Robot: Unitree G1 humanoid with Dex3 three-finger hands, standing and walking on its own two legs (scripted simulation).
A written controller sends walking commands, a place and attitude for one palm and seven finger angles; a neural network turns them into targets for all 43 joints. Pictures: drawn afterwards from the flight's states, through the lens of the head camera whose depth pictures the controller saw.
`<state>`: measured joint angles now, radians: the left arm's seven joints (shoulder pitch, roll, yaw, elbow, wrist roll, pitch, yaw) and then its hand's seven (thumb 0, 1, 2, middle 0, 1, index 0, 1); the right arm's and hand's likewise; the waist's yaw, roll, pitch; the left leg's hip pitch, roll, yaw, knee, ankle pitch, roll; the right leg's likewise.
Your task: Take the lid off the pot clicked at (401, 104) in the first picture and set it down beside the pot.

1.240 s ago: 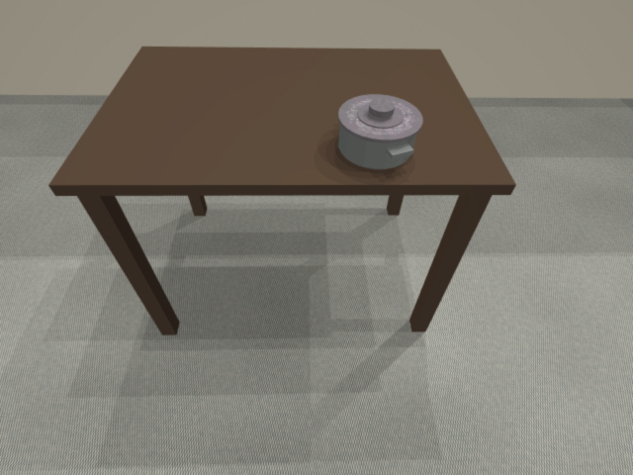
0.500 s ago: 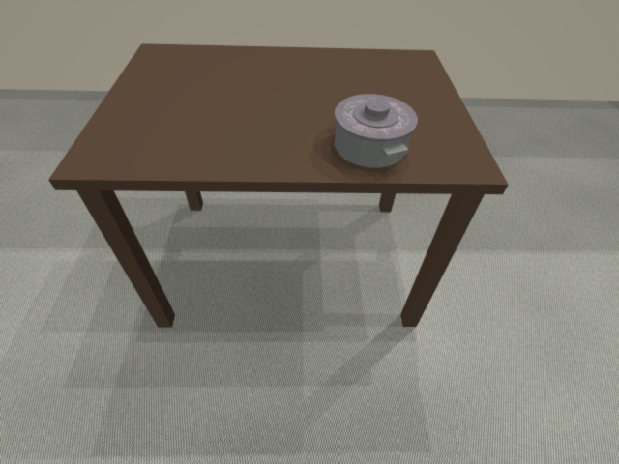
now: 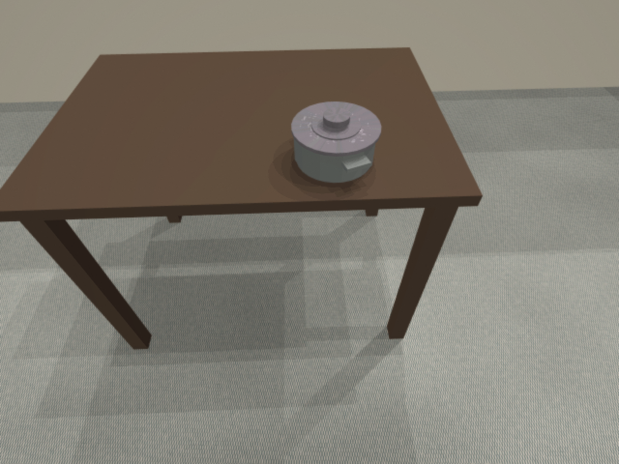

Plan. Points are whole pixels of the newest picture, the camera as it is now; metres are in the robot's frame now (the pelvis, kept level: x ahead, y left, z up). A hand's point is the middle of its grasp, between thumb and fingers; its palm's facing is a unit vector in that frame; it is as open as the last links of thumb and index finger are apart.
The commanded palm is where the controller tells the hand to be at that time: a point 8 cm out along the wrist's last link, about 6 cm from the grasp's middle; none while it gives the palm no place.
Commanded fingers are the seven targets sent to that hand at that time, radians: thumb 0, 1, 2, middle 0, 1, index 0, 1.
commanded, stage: take the last steps up to it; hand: left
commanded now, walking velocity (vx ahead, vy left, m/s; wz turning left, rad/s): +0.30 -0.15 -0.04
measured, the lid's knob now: (336, 117) +0.73 -0.01 +0.05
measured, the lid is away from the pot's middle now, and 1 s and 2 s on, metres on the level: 0.00 0.00 0.00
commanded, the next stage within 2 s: come to a stop and stand still in 0.48 s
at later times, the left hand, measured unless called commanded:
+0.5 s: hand (228, 444) +0.18 +0.15 -0.18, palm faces +0.02 -0.99 -0.13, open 7.4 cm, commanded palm none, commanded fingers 0.00 0.90 0.90 -0.20 -0.30 -0.20 -0.30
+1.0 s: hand (269, 342) +0.35 +0.10 -0.17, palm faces +0.03 -0.97 -0.24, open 7.3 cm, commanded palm none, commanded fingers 0.00 0.90 0.90 -0.20 -0.30 -0.20 -0.30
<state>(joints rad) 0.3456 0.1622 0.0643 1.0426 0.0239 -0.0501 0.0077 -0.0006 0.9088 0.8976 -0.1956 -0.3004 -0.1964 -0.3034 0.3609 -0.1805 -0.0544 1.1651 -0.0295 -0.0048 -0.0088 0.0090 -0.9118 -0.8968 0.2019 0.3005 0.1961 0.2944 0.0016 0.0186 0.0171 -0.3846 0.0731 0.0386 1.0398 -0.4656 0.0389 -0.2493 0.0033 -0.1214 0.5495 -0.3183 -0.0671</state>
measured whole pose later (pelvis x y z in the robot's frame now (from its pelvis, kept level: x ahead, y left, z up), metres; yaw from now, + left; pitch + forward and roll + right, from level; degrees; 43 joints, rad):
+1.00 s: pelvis +0.25 -0.08 -0.01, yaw +0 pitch +0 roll +0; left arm 0.14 0.16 0.05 0.94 0.03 0.01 0.05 0.00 0.91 0.90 -0.20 -0.30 -0.20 -0.30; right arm 0.17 -0.21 -0.08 1.00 -0.02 0.07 -0.01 0.01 -0.91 -0.90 0.20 0.30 0.19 0.29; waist -0.01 0.01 0.11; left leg -0.50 -0.02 0.03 1.15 -0.50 -0.06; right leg -0.38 -0.11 -0.07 0.55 -0.16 0.04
